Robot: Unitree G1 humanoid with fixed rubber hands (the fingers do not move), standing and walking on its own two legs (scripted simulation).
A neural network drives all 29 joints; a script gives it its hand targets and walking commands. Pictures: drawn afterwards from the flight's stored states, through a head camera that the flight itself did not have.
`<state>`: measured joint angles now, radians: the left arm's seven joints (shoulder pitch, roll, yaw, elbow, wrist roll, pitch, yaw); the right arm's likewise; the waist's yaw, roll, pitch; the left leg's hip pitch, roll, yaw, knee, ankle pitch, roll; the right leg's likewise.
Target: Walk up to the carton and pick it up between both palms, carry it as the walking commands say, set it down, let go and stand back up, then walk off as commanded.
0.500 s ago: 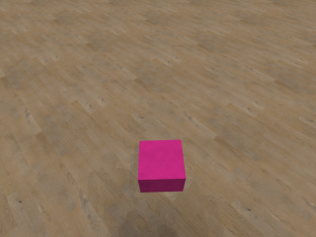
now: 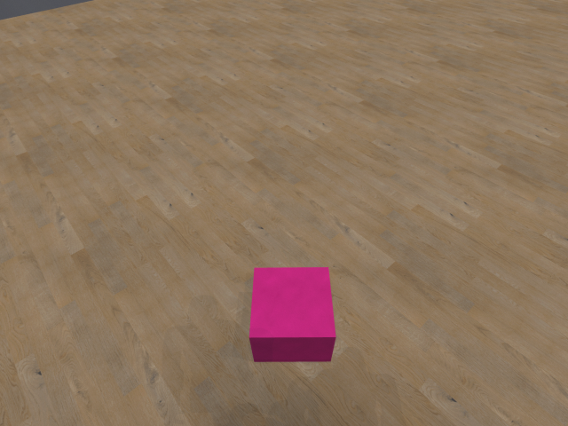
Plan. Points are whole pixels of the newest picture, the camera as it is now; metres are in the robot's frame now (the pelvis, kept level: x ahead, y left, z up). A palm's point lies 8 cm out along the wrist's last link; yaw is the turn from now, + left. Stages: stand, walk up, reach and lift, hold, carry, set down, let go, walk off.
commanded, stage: walk up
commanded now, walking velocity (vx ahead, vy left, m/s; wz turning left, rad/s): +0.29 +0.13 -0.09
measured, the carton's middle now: (291, 313) +0.62 +0.00 -0.68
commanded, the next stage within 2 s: stand in 1.76 s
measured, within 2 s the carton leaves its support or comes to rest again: neither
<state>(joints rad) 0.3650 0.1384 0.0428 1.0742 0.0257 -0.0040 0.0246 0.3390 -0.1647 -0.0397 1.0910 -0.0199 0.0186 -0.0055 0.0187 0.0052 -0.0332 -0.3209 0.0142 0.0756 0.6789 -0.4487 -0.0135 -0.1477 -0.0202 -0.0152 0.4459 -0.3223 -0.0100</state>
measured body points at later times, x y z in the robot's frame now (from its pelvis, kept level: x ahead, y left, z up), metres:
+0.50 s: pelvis +0.10 +0.06 +0.00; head +0.12 +0.09 +0.45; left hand +0.18 +0.30 -0.16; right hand +0.02 -0.15 -0.14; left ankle +0.10 +0.18 -0.74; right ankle +0.15 -0.07 -0.69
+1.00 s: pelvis +0.13 +0.03 -0.01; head +0.16 +0.05 +0.44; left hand +0.21 +0.26 -0.17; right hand +0.18 -0.21 -0.15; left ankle +0.11 +0.13 -0.74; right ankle +0.14 -0.09 -0.72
